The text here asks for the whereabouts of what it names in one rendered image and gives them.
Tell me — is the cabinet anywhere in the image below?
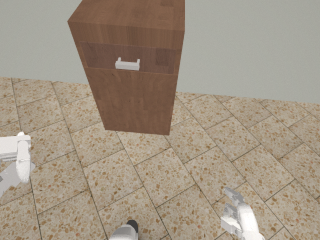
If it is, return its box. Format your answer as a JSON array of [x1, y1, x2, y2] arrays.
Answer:
[[67, 0, 185, 136]]

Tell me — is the robot left shin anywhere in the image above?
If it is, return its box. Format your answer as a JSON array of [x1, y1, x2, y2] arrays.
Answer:
[[121, 224, 135, 231]]

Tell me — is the handle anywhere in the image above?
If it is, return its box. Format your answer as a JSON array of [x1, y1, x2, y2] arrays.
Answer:
[[115, 57, 140, 71]]

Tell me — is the robot right hand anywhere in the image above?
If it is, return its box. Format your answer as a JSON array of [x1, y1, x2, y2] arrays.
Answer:
[[220, 187, 259, 238]]

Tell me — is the robot left thigh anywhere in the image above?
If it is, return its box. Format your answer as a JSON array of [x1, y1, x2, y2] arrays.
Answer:
[[109, 227, 138, 240]]

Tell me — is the robot right forearm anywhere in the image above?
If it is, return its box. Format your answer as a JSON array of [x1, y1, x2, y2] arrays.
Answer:
[[240, 230, 265, 240]]

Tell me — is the robot left hand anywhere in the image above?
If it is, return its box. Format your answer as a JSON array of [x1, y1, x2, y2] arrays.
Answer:
[[0, 131, 36, 198]]

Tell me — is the drawer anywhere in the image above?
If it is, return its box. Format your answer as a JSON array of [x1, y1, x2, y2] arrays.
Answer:
[[80, 41, 177, 75]]

